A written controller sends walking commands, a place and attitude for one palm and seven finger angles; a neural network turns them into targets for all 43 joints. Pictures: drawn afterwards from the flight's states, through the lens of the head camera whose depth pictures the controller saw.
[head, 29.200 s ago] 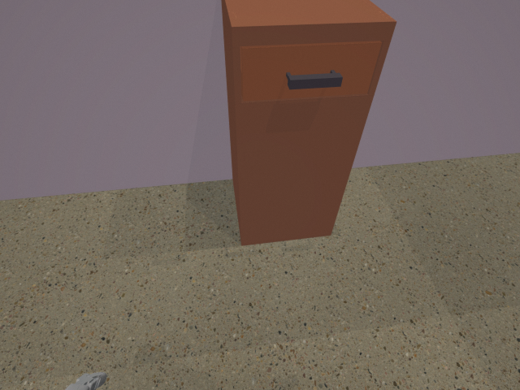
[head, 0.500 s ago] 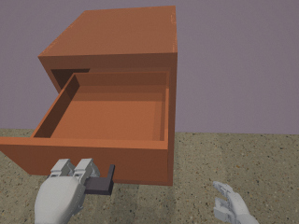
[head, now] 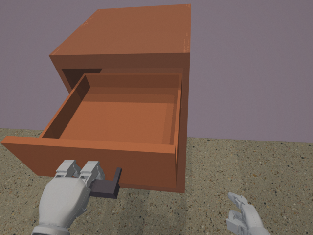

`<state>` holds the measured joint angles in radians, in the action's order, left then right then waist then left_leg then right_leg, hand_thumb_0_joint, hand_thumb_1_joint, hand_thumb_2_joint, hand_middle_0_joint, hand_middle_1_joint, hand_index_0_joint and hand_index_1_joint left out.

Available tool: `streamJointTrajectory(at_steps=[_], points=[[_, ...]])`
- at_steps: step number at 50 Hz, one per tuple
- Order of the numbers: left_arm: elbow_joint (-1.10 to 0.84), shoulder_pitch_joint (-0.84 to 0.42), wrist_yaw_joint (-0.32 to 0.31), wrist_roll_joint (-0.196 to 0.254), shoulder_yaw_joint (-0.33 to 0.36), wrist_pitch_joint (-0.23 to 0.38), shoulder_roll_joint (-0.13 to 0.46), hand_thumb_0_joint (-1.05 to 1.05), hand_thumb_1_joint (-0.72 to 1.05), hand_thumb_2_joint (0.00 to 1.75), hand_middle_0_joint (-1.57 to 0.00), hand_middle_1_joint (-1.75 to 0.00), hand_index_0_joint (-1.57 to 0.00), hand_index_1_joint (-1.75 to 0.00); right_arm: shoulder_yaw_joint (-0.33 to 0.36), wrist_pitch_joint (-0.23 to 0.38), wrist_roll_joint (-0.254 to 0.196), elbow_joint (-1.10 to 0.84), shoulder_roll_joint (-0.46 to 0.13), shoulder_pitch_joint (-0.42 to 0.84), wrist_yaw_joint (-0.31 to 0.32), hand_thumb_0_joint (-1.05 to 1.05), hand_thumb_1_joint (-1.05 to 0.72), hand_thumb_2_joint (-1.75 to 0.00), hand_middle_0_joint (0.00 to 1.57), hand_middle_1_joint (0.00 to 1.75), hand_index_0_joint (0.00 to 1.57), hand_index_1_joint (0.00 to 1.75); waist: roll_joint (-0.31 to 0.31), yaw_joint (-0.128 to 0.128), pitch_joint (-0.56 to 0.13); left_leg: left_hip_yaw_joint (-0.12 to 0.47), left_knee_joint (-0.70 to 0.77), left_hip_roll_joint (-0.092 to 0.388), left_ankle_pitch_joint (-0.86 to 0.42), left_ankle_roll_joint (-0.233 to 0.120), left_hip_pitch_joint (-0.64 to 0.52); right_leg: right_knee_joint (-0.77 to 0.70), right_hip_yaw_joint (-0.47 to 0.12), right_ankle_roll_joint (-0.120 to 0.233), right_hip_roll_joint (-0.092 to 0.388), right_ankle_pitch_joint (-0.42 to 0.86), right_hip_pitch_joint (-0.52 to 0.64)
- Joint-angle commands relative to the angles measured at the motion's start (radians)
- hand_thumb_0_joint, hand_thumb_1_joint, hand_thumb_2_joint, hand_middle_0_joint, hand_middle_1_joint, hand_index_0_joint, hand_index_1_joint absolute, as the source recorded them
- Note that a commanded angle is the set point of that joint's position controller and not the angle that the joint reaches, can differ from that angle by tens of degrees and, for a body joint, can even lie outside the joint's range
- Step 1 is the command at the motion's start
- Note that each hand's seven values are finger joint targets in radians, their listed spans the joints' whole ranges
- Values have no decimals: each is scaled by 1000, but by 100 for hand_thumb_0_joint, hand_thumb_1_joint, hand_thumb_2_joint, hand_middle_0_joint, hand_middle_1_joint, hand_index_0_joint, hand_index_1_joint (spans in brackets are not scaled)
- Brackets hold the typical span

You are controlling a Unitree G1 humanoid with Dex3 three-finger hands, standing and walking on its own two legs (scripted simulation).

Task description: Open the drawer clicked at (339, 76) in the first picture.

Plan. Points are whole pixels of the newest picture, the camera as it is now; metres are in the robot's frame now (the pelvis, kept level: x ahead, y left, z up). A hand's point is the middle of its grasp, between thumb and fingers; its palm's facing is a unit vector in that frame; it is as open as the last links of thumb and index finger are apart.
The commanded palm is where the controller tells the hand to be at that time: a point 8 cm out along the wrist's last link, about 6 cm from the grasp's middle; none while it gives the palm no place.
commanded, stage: open the thumb to release the handle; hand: left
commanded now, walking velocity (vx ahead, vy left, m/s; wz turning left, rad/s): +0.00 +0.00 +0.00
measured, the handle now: (88, 177) +0.22 +0.19 +0.09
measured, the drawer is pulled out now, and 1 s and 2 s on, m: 0.30 0.29 0.29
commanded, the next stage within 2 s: lift the hand off the handle in 0.44 s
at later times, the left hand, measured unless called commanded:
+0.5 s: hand (78, 197) +0.18 +0.20 +0.07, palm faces +0.06 -0.13 -0.99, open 12.6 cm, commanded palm +0.15 +0.22 +0.12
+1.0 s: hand (79, 196) +0.18 +0.20 +0.07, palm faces +0.09 -0.16 -0.98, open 13.5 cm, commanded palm +0.15 +0.20 +0.15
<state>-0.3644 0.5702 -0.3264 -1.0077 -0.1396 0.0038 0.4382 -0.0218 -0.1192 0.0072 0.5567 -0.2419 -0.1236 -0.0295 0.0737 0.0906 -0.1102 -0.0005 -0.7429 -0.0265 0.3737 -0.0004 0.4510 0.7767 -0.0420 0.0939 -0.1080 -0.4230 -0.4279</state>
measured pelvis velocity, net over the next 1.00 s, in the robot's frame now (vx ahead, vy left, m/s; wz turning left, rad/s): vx -0.01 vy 0.02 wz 0.01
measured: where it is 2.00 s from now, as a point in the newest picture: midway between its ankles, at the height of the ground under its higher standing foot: outside the picture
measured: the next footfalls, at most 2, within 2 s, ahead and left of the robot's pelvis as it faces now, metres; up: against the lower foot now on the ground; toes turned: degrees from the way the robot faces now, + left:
none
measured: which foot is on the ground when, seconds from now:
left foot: down 0.00-1.00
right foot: down 0.00-1.00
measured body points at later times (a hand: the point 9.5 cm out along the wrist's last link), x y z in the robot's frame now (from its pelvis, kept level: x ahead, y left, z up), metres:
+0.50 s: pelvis -0.01 +0.00 +0.01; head -0.01 -0.04 +0.45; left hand +0.17 +0.21 +0.12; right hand +0.22 -0.20 -0.08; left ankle +0.00 +0.13 -0.71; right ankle -0.02 -0.06 -0.71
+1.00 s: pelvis -0.01 +0.02 +0.00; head -0.02 -0.02 +0.45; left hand +0.17 +0.21 +0.13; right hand +0.22 -0.16 -0.09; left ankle +0.00 +0.13 -0.71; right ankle -0.02 -0.06 -0.71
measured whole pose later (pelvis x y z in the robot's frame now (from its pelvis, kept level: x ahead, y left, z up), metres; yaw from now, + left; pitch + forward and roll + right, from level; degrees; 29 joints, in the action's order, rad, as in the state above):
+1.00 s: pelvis -0.01 +0.02 +0.00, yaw +0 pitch +3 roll +1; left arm -0.36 0.46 -0.24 -1.01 -0.24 -0.10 0.38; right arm -0.02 -0.13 0.00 0.56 -0.22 -0.12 -0.05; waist 0.10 0.11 -0.11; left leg 0.00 -0.74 -0.05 0.36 -0.03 0.43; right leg 0.76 -0.04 0.06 -0.09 -0.41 -0.39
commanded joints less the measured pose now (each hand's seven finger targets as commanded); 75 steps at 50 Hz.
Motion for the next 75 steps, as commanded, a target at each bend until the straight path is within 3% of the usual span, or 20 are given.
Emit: streamJointTrajectory(at_steps=[1, 6, 8, 12, 17, 26, 27, 28, 31, 34, 36, 40, 42, 46, 54, 58, 62, 66, 73, 75], points=[[-10, -160, -29, 20, 236, -62, 143, 0, 62, 78, -38, -132, -38, -132, 27, 53, -4, -153, -63, 188, 32, 0, -90, -90, 20, 30, 20, 30, -118, 2, -23, 6, 43, -39, -114, -38, -75, -257, -178, -67, 91, 186, -4], [-30, -208, 5, 38, 193, -73, 131, 0, 27, 63, -35, -128, -35, -128, 27, 48, -6, -144, -65, 207, 43, 0, -90, -90, 20, 30, 20, 30, -97, 6, -88, 6, 63, -42, -156, -37, -107, -253, -172, -72, 99, 264, 52], [-13, -220, 23, 39, 164, -68, 116, 0, 13, 57, -35, -127, -35, -127, 27, 47, -6, -135, -67, 209, 45, 0, -90, -90, 20, 30, 20, 30, -121, -1, -50, 8, 71, -41, -154, -37, -99, -265, -173, -77, 101, 273, 42], [-18, -178, 32, 36, 202, -54, 145, 0, -15, 45, -32, -124, -32, -124, 23, 49, -4, -140, -67, 210, 41, 0, -90, -90, 20, 30, 20, 30, -143, 18, -62, 5, 79, -41, -168, -35, -95, -254, -177, -74, 102, 320, 72], [-44, -152, 39, 35, 187, -45, 125, 0, -50, 30, -30, -120, -30, -120, 24, 50, -2, -147, -69, 210, 30, 0, -90, -90, 20, 30, 20, 30, -103, 21, -52, 4, 86, -37, -172, -33, -103, -252, -158, -65, 93, 283, 57], [-72, -110, 27, 33, 188, -37, 115, 0, -50, 30, -30, -120, -30, -120, 28, 51, 0, -164, -69, 198, 18, 0, -90, -90, 20, 30, 20, 30, -111, 24, -64, 5, 86, -30, -175, -33, -101, -236, -130, -60, 87, 265, 41], [-180, -71, 43, 42, 20, -40, -29, 0, -50, 30, -30, -120, -30, -120, 34, 54, 3, -190, -62, 207, -2, 0, -90, -90, 20, 30, 20, 30, -63, 20, -82, 11, 81, -30, -217, -38, -138, -224, -111, -55, 90, 297, 37], [-198, -99, 44, 38, 43, -43, 8, 0, -50, 30, -30, -120, -30, -120, 47, 53, 3, -186, -69, 182, -10, 0, -90, -90, 20, 30, 20, 30, -76, 2, -90, 10, 72, -16, -234, -37, -150, -214, -104, -51, 84, 287, 12], [-186, -65, 32, 26, 90, -56, 59, 0, -50, 30, -30, -120, -30, -120, 35, 51, 5, -197, -70, 177, -13, 0, -90, -90, 20, 30, 20, 30, -110, 13, -89, 6, 68, -15, -207, -36, -121, -213, -96, -57, 85, 243, 10], [-146, -114, 16, -26, 63, -53, 38, 0, -50, 30, -30, -120, -30, -120, 33, 50, 14, -188, -66, 174, -17, 0, -90, -90, 20, 30, 20, 30, -128, 4, -30, 12, 60, -15, -171, -33, -108, -218, -105, -48, 80, 170, -56], [-169, -129, 11, -37, 58, -57, 32, 0, -50, 30, -30, -120, -30, -120, 34, 53, 11, -192, -66, 170, -23, 0, -90, -90, 20, 30, 20, 30, -87, 10, -71, 12, 59, -10, -185, -33, -127, -199, -97, -40, 76, 173, -51], [-180, -155, 9, -19, 48, -75, 27, 0, -50, 30, -30, -120, -30, -120, 36, 48, 0, -187, -65, 182, -25, 0, -90, -90, 20, 30, 20, 30, -60, -1, -96, 23, 58, -6, -216, -33, -150, -176, -78, -37, 64, 226, -38], [-156, -198, 16, -21, 35, -83, 24, 0, -50, 30, -30, -120, -30, -120, 36, 44, -1, -181, -61, 178, -20, 0, -90, -90, 20, 30, 20, 30, -89, -8, -66, 22, 63, -2, -180, -34, -139, -186, -70, -43, 66, 165, -61], [-259, -273, 24, -21, 24, -99, 41, 0, -50, 30, -30, -120, -30, -120, 28, 43, 1, -191, -56, 190, -16, 0, -90, -90, 20, 30, 20, 30, -46, 2, -120, 22, 71, -1, -207, -42, -190, -194, -66, -41, 75, 167, -36], [-383, -285, 75, 17, 2, -108, 42, 0, -50, 30, -30, -120, -30, -120, 22, 40, -6, -212, -58, 201, -16, 0, -90, -90, 20, 30, 20, 30, -40, 9, -95, 31, 100, 14, -266, -41, -238, -214, -48, -41, 71, 197, -13], [-356, -263, 101, 22, 37, -136, 69, 0, -50, 30, -30, -120, -30, -120, 10, 26, -10, -207, -58, 211, -19, 0, -90, -90, 20, 30, 20, 30, -83, 15, -59, 24, 120, 15, -256, -37, -221, -235, -47, -46, 72, 195, 13], [-370, -322, 143, 24, 22, -179, 68, 0, -50, 30, -30, -120, -30, -120, 6, 10, -24, -204, -57, 237, -28, 0, -90, -90, 20, 30, 20, 30, -36, 11, -43, 23, 153, 26, -250, -32, -242, -255, -52, -41, 71, 163, 36], [-455, -336, 172, 37, 34, -197, 101, 0, -50, 30, -30, -120, -30, -120, -6, 8, -25, -229, -60, 246, -24, 0, -90, -90, 20, 30, 20, 30, -31, 27, -106, 17, 161, 28, -282, -39, -260, -256, -40, -48, 80, 205, 92], [-409, -359, 225, 65, 61, -216, 119, 0, -50, 30, -30, -120, -30, -120, -6, -9, -31, -206, -66, 266, -21, 0, -90, -90, 20, 30, 20, 30, -41, 19, -6, 16, 209, 30, -257, -34, -262, -318, -53, -49, 76, 158, 102], [-446, -412, 236, 92, 113, -231, 170, 0, -50, 30, -30, -120, -30, -120, -12, -8, -47, -214, -77, 305, -19, 0, -90, -90, 20, 30, 20, 30, -17, 14, -33, 18, 218, 35, -245, -37, -280, -321, -54, -52, 77, 166, 127]])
